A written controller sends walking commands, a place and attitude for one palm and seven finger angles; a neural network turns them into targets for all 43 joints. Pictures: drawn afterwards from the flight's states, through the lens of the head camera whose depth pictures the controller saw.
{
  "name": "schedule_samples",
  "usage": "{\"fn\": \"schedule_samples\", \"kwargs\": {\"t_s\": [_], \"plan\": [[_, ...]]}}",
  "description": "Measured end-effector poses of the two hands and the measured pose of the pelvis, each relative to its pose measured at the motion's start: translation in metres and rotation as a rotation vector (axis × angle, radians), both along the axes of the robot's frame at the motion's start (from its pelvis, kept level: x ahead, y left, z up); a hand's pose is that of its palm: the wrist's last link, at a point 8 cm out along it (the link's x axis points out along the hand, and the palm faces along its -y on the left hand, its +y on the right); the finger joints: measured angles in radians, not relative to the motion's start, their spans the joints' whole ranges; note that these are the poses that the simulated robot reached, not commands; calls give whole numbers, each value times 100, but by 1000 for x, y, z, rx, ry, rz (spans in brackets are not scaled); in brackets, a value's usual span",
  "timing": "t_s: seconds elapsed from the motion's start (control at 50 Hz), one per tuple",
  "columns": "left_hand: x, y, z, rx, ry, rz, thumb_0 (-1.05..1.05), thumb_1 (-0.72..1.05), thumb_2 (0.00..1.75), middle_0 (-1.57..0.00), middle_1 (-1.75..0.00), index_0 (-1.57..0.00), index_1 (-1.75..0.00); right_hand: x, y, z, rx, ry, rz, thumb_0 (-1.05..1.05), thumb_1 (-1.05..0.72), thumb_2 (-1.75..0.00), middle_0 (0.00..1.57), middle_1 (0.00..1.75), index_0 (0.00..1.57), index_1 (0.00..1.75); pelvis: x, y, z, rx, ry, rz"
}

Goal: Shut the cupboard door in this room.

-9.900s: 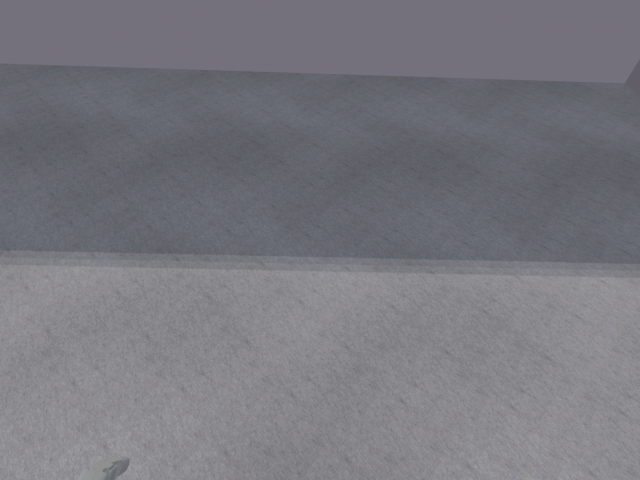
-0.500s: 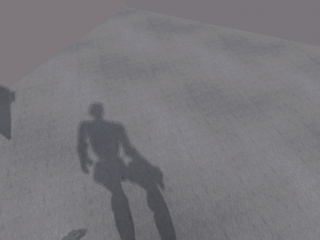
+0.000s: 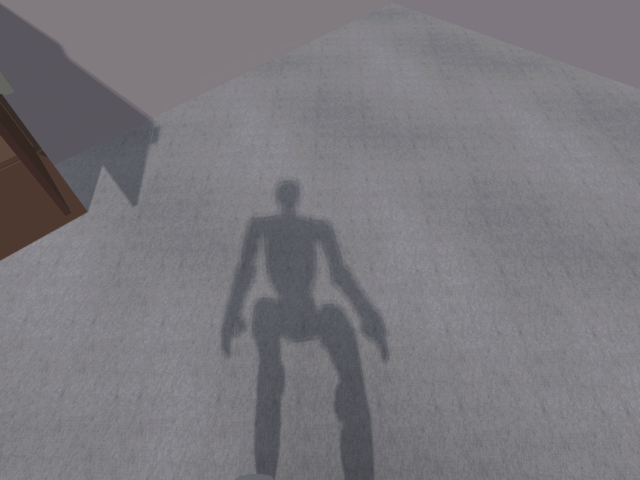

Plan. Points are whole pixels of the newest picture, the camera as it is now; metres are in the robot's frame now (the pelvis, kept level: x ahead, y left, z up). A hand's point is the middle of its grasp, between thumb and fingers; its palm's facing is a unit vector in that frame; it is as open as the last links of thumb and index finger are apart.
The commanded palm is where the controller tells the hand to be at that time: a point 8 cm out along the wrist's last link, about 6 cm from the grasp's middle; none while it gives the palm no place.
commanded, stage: turn or walk to find it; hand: left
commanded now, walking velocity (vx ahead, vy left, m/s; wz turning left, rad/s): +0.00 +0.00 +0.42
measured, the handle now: out of the picture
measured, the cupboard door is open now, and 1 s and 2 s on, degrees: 84 84 84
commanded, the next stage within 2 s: stand and wait in 0.22 s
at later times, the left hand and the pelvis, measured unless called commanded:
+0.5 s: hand out of the picture +0.04 +0.22 -0.16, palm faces +0.14 -0.96 -0.25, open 7.4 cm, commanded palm none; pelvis -0.01 +0.01 +0.00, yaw +7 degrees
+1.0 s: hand out of the picture -0.06 +0.19 -0.18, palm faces +0.33 -0.92 -0.22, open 7.4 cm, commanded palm none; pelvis -0.04 -0.01 +0.00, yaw +17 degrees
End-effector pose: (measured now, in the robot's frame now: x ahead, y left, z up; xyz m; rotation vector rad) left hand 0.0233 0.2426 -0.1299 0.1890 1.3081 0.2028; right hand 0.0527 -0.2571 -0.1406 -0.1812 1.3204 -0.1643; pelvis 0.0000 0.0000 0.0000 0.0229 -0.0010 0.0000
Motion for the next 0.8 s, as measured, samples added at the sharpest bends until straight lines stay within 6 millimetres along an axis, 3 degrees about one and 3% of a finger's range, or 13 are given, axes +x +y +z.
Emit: {"fn": "schedule_samples", "kwargs": {"t_s": [0.12, 0.18, 0.26, 0.4, 0.54, 0.64, 0.8], "plan": [[-41, 39, -25, -19, 82, 97, 0, 91, 90, -20, -30, -20, -30, 59, 38, 13, -34, -148, 120, 1, -91, -90, 20, 30, 20, 30, -3, 25, -10, -16, -7, 45], [-45, 49, -21, -21, 92, 118, 0, 91, 90, -20, -30, -19, -30, 70, 53, 26, -39, -187, 152, 0, -91, -90, 20, 30, 20, 30, -4, 31, -3, -37, -12, 66], [-34, 57, -11, -23, 26, 133, 1, 91, 90, -20, -30, -19, -30, 71, 65, 31, -30, -187, 184, 0, -91, -90, 21, 30, 20, 30, -8, 36, 5, -49, -14, 99], [-12, 50, 0, -1, -52, 116, 0, 91, 90, -20, -30, -19, -30, 50, 66, 22, 13, -154, 165, 0, -91, -90, 21, 30, 20, 30, -10, 29, 6, -29, -17, 116], [2, 11, 3, 19, -93, 76, 0, 91, 90, -20, -30, -19, -30, 9, 38, -9, 62, -63, 104, 0, -91, -90, 21, 30, 20, 30, -11, 2, -3, 15, -18, 116], [-10, -22, 10, 8, -81, 80, 0, 91, 90, -20, -30, -20, -30, -20, 19, -18, 82, 29, 77, 0, -91, -90, 20, 30, 20, 30, -10, -13, 1, 10, -26, 131], [-45, -32, 9, 4, -34, 165, 0, 93, 90, -20, -30, -20, -30, -43, 2, -12, 61, 137, 106, 1, -91, -90, 20, 30, 20, 30, -18, -25, 5, 6, -23, 194]]}}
